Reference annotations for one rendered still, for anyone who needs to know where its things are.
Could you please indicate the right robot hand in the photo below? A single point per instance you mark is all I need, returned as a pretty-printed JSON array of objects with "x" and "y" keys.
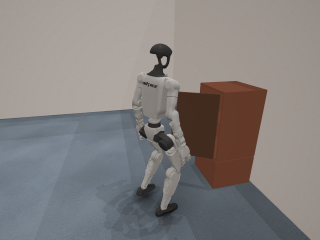
[{"x": 184, "y": 152}]

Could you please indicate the cupboard door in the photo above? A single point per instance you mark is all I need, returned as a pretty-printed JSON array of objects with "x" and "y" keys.
[{"x": 198, "y": 117}]

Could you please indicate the left robot upper arm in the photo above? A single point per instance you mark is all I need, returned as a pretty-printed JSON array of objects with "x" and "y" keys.
[{"x": 137, "y": 101}]

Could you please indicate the right robot upper arm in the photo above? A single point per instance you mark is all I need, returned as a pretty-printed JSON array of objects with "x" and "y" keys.
[{"x": 173, "y": 87}]

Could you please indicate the robot left forearm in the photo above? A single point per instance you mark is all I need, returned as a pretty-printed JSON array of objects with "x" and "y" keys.
[{"x": 138, "y": 114}]

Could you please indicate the right robot shin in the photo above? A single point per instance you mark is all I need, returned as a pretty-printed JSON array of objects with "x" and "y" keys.
[{"x": 169, "y": 188}]

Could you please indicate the left robot hand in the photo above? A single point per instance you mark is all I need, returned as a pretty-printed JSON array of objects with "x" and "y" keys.
[{"x": 138, "y": 128}]

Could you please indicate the robot left foot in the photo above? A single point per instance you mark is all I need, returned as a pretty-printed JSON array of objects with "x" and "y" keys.
[{"x": 140, "y": 191}]

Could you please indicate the robot right forearm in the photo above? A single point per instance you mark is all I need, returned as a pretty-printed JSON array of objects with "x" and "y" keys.
[{"x": 176, "y": 129}]

